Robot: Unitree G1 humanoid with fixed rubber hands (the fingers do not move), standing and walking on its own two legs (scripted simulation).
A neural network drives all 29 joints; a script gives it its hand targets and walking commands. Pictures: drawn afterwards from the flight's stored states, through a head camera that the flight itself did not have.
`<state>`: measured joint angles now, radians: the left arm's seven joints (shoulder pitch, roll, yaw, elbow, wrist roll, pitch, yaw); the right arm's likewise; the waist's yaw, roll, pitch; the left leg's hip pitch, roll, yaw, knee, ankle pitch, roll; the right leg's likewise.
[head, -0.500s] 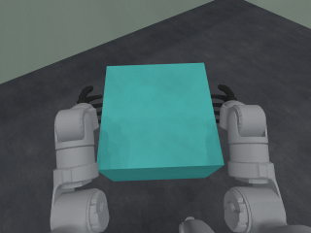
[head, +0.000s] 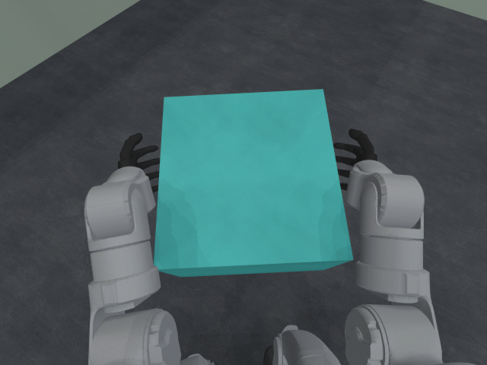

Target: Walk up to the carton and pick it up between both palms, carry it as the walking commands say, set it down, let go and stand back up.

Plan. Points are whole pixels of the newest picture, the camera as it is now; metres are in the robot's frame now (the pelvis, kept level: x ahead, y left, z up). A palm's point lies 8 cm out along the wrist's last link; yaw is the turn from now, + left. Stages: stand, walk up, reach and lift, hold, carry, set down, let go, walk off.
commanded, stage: carry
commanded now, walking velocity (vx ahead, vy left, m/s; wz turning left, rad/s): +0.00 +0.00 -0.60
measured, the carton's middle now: (248, 188) +0.40 +0.01 +0.00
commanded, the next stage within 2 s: none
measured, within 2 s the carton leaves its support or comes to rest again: neither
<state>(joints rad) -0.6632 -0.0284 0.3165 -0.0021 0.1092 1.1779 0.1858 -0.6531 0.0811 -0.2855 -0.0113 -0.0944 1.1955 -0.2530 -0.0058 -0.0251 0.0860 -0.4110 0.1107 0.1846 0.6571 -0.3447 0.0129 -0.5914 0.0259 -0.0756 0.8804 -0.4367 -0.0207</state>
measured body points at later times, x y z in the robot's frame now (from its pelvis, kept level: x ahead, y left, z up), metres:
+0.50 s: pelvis -0.05 -0.01 +0.00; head +0.01 -0.01 +0.44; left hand +0.37 +0.05 +0.08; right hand +0.26 -0.28 +0.09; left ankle -0.03 +0.10 -0.73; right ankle -0.02 -0.10 -0.70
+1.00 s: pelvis -0.13 +0.00 -0.01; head -0.07 -0.02 +0.44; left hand +0.28 -0.08 +0.08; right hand +0.08 -0.37 +0.09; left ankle -0.08 +0.10 -0.73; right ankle -0.10 -0.13 -0.72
